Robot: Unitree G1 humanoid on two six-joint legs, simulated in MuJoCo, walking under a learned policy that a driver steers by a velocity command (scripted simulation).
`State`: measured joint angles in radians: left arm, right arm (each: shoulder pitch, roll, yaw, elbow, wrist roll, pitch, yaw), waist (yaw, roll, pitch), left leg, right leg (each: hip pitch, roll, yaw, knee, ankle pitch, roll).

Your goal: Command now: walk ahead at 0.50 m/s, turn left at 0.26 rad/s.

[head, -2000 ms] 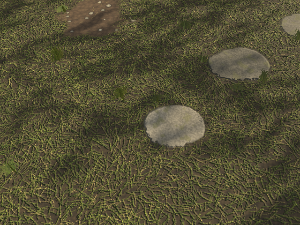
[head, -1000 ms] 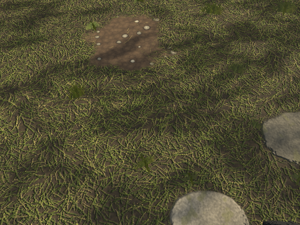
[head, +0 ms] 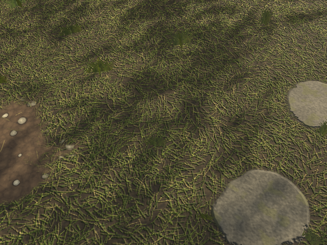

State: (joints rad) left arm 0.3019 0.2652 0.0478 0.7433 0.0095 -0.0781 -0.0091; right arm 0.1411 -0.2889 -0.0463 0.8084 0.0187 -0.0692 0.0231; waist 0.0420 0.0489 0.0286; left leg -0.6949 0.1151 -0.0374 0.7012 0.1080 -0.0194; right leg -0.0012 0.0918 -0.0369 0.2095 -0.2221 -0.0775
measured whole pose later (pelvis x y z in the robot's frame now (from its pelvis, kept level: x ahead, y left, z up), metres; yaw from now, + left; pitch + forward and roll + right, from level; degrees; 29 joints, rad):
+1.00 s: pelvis +0.35 +0.09 +0.00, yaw +35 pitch +3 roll -1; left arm 0.34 0.30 0.08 0.75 -0.01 -0.05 0.02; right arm 0.15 -0.30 -0.07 0.63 0.02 0.01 0.03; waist 0.08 0.02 -0.01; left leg -0.57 0.06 -0.01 0.77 -0.22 -0.02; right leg -0.09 -0.06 -0.11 0.33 -0.28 0.04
